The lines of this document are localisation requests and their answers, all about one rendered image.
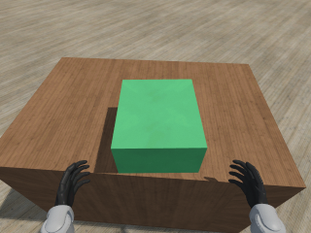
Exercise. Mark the robot right forearm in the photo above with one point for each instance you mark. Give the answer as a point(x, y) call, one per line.
point(264, 219)

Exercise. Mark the carton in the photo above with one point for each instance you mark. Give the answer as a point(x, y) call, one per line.
point(158, 128)

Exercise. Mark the left robot hand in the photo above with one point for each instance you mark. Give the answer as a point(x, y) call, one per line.
point(69, 184)

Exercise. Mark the right robot hand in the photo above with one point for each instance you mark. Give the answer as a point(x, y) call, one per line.
point(252, 185)

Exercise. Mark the robot left forearm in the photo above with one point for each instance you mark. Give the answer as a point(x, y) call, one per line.
point(59, 220)

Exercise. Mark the pedestal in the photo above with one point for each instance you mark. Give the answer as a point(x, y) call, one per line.
point(72, 115)

